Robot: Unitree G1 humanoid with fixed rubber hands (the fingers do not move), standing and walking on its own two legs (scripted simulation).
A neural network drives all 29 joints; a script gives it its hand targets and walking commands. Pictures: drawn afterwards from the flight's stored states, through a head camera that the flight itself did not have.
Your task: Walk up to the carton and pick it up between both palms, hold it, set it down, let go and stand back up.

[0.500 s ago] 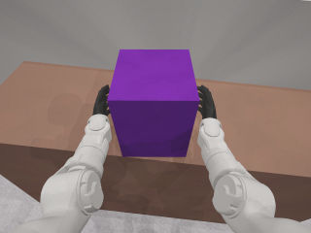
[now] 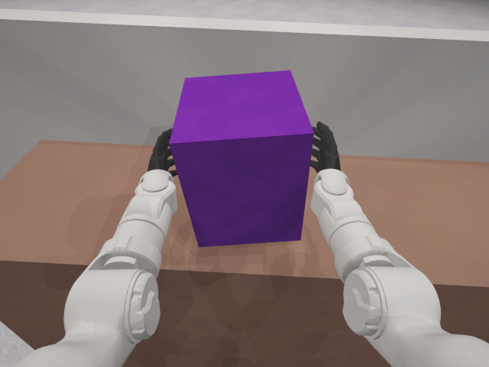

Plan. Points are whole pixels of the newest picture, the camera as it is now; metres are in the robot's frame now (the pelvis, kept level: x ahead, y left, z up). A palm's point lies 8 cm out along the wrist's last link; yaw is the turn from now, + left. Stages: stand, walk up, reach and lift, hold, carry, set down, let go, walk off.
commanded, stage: reach and lift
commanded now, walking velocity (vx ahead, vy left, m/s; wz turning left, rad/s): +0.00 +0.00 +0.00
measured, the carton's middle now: (243, 160) +0.47 +0.01 +0.13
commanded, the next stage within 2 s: none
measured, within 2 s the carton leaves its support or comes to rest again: neither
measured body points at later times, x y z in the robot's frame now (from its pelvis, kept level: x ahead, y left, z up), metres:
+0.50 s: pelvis -0.03 -0.01 +0.01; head -0.08 +0.04 +0.45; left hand +0.40 +0.16 +0.19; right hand +0.39 -0.13 +0.21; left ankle +0.00 +0.10 -0.74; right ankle +0.00 -0.11 -0.74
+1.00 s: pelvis -0.03 -0.01 +0.00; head -0.08 +0.02 +0.45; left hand +0.39 +0.15 +0.22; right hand +0.39 -0.14 +0.23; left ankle +0.00 +0.10 -0.74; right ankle +0.00 -0.11 -0.74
